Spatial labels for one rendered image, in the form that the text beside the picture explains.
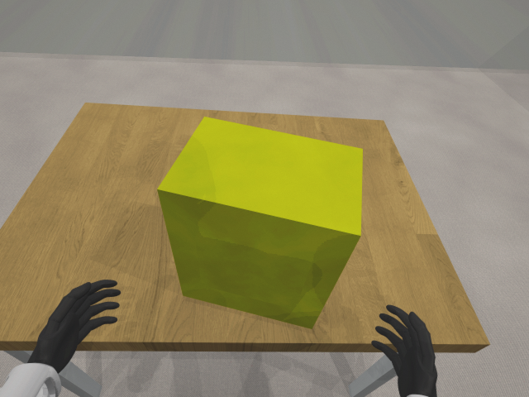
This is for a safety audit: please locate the robot left hand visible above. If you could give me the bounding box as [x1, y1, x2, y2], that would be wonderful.
[27, 280, 121, 374]

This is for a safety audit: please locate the robot left forearm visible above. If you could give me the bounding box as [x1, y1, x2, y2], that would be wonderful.
[0, 363, 61, 397]

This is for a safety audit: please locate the table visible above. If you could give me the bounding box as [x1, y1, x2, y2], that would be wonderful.
[0, 103, 490, 397]

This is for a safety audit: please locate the robot right hand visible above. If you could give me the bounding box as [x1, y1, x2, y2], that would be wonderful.
[371, 305, 437, 397]

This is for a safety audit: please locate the carton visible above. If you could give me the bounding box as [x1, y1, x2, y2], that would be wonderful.
[157, 117, 363, 329]

